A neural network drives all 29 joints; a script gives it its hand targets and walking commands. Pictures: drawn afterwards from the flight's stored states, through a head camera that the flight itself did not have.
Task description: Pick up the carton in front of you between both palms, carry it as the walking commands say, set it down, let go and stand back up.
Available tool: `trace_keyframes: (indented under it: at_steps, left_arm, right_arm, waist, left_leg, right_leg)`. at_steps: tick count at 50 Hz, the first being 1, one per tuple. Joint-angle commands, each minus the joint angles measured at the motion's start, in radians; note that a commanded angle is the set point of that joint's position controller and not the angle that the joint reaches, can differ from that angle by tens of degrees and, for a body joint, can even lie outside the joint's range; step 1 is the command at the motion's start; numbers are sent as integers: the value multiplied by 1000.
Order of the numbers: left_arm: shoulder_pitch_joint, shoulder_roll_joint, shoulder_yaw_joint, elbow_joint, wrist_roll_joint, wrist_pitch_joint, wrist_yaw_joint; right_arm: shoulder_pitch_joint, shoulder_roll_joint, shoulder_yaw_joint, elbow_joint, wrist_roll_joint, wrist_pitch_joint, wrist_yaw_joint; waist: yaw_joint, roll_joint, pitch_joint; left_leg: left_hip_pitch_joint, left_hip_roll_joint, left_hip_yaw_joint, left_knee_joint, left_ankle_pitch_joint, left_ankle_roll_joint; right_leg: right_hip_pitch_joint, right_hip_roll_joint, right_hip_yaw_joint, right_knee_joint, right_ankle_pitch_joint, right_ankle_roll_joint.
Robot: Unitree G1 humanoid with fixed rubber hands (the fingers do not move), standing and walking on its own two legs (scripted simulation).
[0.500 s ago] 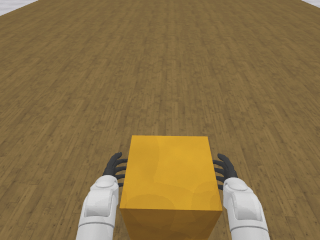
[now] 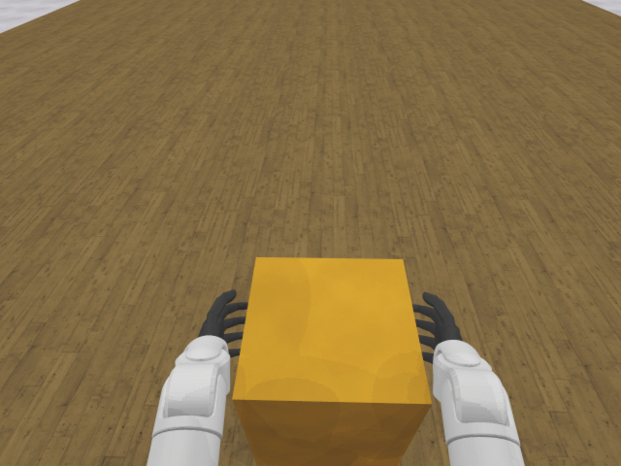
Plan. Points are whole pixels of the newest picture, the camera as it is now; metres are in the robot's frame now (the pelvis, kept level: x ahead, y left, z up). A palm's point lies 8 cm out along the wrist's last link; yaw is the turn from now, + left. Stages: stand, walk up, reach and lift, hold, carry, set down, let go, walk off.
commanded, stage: carry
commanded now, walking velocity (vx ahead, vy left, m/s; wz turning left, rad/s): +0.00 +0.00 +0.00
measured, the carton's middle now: (327, 365) +0.31 +0.00 -0.04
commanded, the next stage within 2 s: hold in 0.68 s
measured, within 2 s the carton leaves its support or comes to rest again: neither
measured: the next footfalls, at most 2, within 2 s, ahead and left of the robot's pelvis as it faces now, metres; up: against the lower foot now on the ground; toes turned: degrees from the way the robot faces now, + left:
none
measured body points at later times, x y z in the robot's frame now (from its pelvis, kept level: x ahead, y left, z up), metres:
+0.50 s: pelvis -0.02 +0.00 +0.00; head -0.04 +0.00 +0.45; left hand +0.28 +0.15 +0.03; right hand +0.29 -0.15 +0.03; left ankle -0.01 +0.11 -0.74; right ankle +0.00 -0.11 -0.74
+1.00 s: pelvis -0.04 +0.00 +0.00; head -0.07 +0.00 +0.45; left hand +0.27 +0.14 +0.04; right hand +0.26 -0.16 +0.04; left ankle -0.01 +0.12 -0.74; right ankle -0.01 -0.11 -0.74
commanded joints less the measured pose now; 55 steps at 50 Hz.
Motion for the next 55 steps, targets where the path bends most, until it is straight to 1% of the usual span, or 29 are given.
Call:
trace_keyframes:
  at_steps: [1, 34, 35, 36, 37, 38, 39, 40, 41, 44, 47, 49, 52, 53, 55]
  left_arm:
    - [-464, -895, -554, -75, -254, -44, -227]
    - [-456, -891, -550, -76, -252, -40, -228]
    - [-361, -923, -525, -99, -247, -30, -238]
    - [-362, -894, -518, -120, -241, -45, -229]
    - [-387, -886, -520, -132, -227, -43, -230]
    - [-400, -890, -519, -114, -228, -44, -229]
    - [-410, -884, -517, -112, -234, -49, -236]
    - [-423, -885, -520, -109, -242, -52, -241]
    - [-441, -884, -530, -105, -246, -54, -243]
    - [-457, -899, -503, -54, -227, -57, -249]
    - [-561, -911, -426, 40, -186, -65, -254]
    - [-659, -929, -357, 137, -156, -81, -264]
    - [-825, -932, -227, 307, -84, -120, -277]
    - [-875, -912, -180, 353, -56, -134, -273]
    - [-929, -855, -77, 428, 4, -161, -252]
  right_arm:
    - [-448, 903, 554, -64, 252, -36, 228]
    - [-442, 898, 552, -66, 251, -32, 229]
    - [-341, 921, 534, -81, 242, -22, 238]
    - [-359, 875, 534, -113, 232, -33, 234]
    - [-361, 886, 512, -104, 222, -35, 235]
    - [-387, 896, 521, -103, 227, -38, 233]
    - [-372, 894, 521, -87, 217, -39, 229]
    - [-374, 889, 508, -76, 208, -42, 226]
    - [-392, 898, 504, -68, 208, -44, 226]
    - [-447, 918, 514, -55, 217, -43, 238]
    - [-578, 920, 467, 32, 205, -52, 262]
    - [-684, 927, 407, 133, 183, -69, 281]
    - [-846, 927, 270, 309, 111, -111, 299]
    - [-888, 915, 211, 364, 80, -127, 295]
    - [-934, 865, 94, 455, 17, -154, 274]
  waist:
    - [-1, -1, -227]
    - [0, -2, -227]
    - [-9, 10, -133]
    - [13, 10, -188]
    - [-7, -3, -169]
    - [-3, -10, -178]
    - [-6, -21, -162]
    - [-8, -18, -145]
    - [-16, -28, -148]
    - [-1, -18, -110]
    - [19, -5, -43]
    - [27, 3, -7]
    - [24, 11, 28]
    - [20, 13, 43]
    - [20, 15, 85]
  left_leg:
    - [65, 107, -99, -67, 240, 6]
    - [44, 107, -102, -74, 197, 5]
    - [169, -156, -220, -118, 428, 28]
    - [191, -137, -247, -137, 423, 32]
    - [190, -134, -254, -136, 455, 23]
    - [223, -144, -249, -140, 444, 19]
    - [173, -151, -249, -148, 405, 12]
    - [144, -154, -249, -155, 382, 6]
    - [158, -156, -247, -159, 330, 6]
    - [153, -151, -248, -170, 222, 19]
    - [109, -141, -242, -171, 75, 27]
    - [71, -133, -236, -162, -37, 33]
    - [26, -125, -237, -135, -160, 39]
    - [16, -123, -239, -125, -192, 39]
    - [-12, -124, -236, -97, -221, 37]
  right_leg:
    - [91, -108, 105, -63, 245, -5]
    - [66, -107, 111, -72, 218, -11]
    - [258, 138, 258, -112, 479, -20]
    - [309, 122, 282, -99, 533, -19]
    - [314, 130, 280, -106, 515, -16]
    - [304, 130, 281, -121, 493, -7]
    - [355, 136, 276, -134, 466, -5]
    - [388, 139, 278, -135, 459, -8]
    - [375, 139, 275, -145, 405, -5]
    - [328, 133, 270, -151, 285, -1]
    - [268, 131, 262, -149, 109, -7]
    - [229, 129, 256, -136, -17, -12]
    - [184, 128, 252, -102, -132, -20]
    - [166, 130, 251, -90, -159, -24]
    - [124, 132, 248, -65, -190, -29]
